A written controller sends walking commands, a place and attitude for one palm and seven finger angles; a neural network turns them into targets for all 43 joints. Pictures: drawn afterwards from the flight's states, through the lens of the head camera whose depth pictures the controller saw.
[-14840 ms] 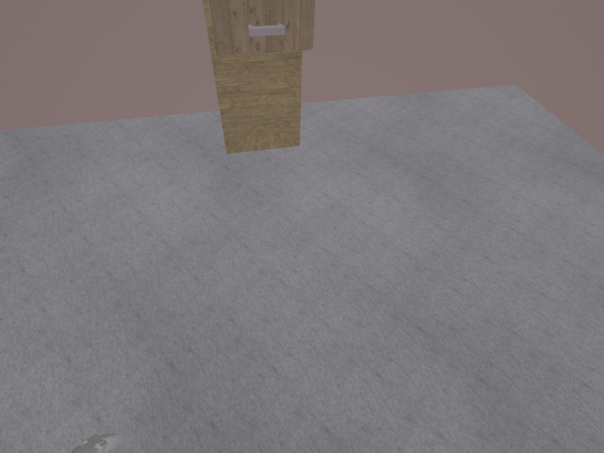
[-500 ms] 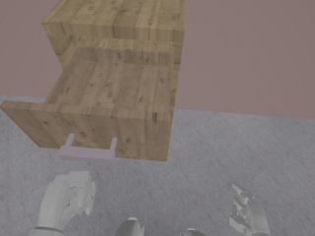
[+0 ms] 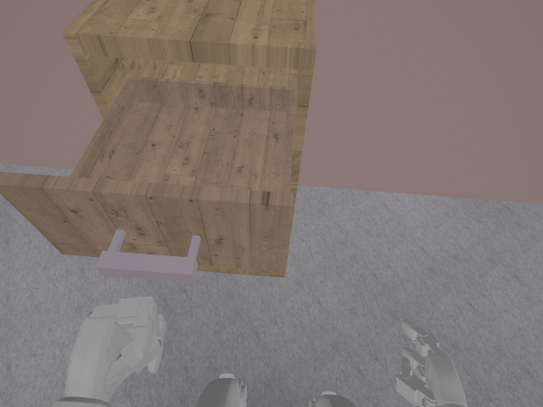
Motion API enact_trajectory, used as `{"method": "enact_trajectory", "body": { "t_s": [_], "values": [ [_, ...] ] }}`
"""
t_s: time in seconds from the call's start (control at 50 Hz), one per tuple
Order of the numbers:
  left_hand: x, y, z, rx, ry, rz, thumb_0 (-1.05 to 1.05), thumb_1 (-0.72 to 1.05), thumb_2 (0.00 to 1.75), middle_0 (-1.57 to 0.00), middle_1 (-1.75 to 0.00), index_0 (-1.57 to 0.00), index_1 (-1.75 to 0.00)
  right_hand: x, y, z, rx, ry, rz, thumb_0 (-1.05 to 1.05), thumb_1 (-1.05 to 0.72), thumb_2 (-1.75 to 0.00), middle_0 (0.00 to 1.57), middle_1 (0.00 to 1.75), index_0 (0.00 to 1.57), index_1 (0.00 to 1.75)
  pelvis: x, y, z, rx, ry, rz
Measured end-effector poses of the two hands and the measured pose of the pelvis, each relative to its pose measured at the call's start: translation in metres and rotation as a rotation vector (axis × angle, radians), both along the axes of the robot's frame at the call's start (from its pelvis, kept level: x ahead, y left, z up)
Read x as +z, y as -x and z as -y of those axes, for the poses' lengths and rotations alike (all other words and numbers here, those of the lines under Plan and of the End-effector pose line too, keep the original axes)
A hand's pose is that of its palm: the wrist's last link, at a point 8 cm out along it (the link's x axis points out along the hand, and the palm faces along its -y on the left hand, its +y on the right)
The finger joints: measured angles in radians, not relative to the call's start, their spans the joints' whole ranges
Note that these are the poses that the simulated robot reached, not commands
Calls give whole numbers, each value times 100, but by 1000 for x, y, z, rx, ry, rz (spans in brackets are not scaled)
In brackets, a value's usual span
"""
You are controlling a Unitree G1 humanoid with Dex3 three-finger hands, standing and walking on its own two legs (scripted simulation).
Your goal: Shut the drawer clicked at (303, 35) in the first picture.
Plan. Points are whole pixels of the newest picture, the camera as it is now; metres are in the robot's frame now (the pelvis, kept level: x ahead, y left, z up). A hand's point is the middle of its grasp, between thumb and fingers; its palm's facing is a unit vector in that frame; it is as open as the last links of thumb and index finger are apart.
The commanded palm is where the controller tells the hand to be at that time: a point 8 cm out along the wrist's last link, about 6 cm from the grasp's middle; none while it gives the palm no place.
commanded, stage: push the drawer shut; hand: left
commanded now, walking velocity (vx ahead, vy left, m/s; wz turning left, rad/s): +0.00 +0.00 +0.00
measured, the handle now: (153, 252) +0.31 +0.18 +0.07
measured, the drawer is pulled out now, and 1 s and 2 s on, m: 0.29 0.21 0.09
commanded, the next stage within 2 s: none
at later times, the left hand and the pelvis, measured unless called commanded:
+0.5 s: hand (169, 306) +0.24 +0.15 +0.06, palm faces -0.05 -1.00 -0.05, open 3.1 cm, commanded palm +0.24 +0.20 +0.07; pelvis +0.01 -0.01 +0.01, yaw +0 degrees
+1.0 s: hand (180, 258) +0.31 +0.14 +0.06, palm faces -0.06 -1.00 -0.04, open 3.1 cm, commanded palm +0.30 +0.20 +0.07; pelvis +0.00 +0.00 +0.01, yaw +0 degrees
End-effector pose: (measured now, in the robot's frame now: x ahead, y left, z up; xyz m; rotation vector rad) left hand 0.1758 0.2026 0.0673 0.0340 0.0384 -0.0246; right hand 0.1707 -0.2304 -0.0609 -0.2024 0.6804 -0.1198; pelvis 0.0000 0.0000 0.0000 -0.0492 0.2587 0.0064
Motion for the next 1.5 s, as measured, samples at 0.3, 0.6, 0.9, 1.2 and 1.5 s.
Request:
{"method": "enact_trajectory", "body": {
  "t_s": [0.3, 0.6, 0.9, 1.2, 1.5],
  "values": [
    [-2, -33, 6, -21, -14, 18, 1, 90, 90, -140, -160, -140, -160, -3, 0, 2, 15, 3, -23, 2, -91, -90, 20, 30, 21, 30, 1, -2, 4, 2, -3, -6],
    [-5, -56, 2, -31, -17, 28, -2, 84, 92, -140, -160, -140, -160, -7, 12, 15, 13, 33, -82, 2, -91, -90, 20, 30, 20, 30, 5, -3, 7, 8, -4, -7],
    [-5, -99, 2, -41, -12, 32, 0, 83, 92, -140, -160, -140, -160, -6, 21, 13, 5, 23, -108, 2, -91, -90, 20, 30, 21, 30, 11, 2, 5, 4, -9, 4],
    [-4, -134, 4, -31, -6, 43, 1, 84, 91, -140, -160, -140, -160, -11, 43, 18, -32, 20, -196, 2, -91, -90, 20, 30, 21, 30, 15, 1, 2, -10, -16, 1],
    [-6, -168, 7, -22, -10, 49, 0, 83, 92, -140, -160, -140, -160, -20, 63, 22, -60, 26, -276, 1, -91, -90, 20, 30, 20, 30, 14, 4, 1, -11, -15, -12]
  ]
}}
